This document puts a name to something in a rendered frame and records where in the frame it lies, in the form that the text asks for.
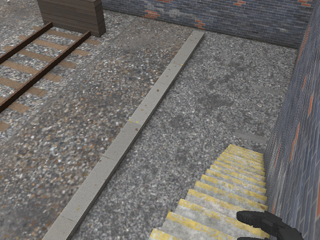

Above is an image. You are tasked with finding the robot right hand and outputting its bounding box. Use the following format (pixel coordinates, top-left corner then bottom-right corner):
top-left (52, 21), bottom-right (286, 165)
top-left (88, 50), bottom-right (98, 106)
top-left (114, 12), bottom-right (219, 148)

top-left (236, 210), bottom-right (304, 240)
